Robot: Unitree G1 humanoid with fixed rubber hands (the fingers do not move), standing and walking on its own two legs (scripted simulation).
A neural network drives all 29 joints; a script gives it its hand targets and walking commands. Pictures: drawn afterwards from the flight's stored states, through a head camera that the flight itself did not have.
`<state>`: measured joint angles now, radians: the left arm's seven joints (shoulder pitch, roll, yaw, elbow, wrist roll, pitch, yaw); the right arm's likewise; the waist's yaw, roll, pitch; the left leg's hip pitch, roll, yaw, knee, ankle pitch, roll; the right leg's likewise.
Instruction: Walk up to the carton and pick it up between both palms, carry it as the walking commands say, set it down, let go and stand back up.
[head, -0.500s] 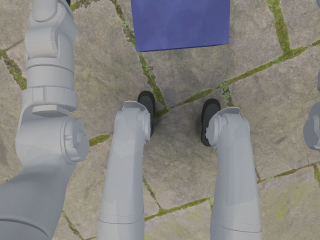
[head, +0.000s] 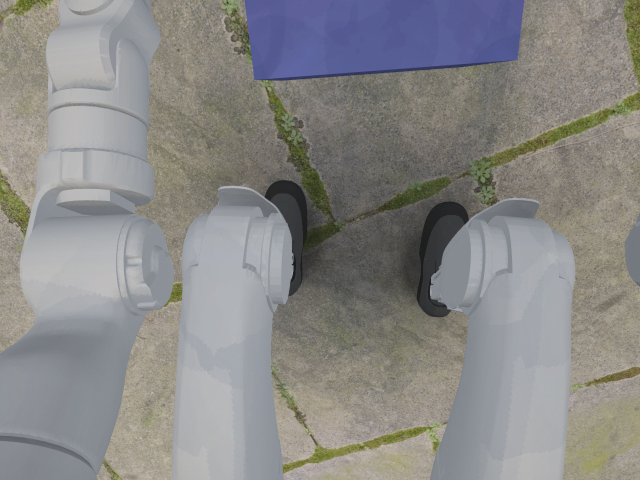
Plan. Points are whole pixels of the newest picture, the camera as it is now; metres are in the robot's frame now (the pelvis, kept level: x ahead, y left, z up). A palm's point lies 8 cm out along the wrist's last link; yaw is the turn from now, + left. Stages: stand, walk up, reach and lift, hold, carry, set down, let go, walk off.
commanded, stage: reach and lift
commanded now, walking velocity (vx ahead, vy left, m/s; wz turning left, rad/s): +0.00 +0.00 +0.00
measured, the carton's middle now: out of the picture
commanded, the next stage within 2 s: none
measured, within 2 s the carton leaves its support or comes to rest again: neither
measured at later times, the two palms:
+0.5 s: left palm out of the picture +0.52 +0.24 -0.27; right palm out of the picture +0.56 -0.20 -0.27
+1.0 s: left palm out of the picture +0.53 +0.23 -0.27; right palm out of the picture +0.56 -0.21 -0.27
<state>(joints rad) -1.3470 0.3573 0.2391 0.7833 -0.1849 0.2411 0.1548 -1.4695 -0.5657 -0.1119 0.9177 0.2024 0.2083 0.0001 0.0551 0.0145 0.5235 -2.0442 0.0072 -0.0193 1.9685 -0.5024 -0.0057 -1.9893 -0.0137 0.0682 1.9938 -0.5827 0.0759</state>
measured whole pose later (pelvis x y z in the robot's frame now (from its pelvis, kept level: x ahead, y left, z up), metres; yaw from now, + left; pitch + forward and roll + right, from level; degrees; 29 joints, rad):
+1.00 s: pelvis +0.01 +0.00 -0.07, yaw +1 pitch +34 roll +0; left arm -1.44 0.45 0.09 1.10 -0.31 0.08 0.10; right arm -1.48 -0.50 -0.11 1.05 0.20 0.09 -0.01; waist 0.03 0.05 0.52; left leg -2.25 0.00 -0.02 2.19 -0.53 -0.01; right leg -2.20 -0.01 0.09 2.24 -0.63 0.08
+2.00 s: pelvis +0.01 +0.00 -0.07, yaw +1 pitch +34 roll -1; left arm -1.53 0.40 0.06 1.15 -0.32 0.08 0.10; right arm -1.56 -0.42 -0.09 1.10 0.20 0.10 -0.02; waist 0.02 0.05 0.52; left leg -2.26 0.00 -0.02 2.19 -0.52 -0.01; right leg -2.20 -0.01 0.09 2.24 -0.63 0.08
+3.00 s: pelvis -0.02 -0.02 -0.07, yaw +2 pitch +25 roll +2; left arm -1.52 0.36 0.04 0.99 -0.30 0.32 0.34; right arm -1.53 -0.35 -0.09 0.97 0.20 0.33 -0.24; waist 0.02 -0.01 0.53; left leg -2.12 -0.01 -0.02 2.17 -0.49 -0.03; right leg -2.10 0.00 0.09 2.24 -0.58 0.05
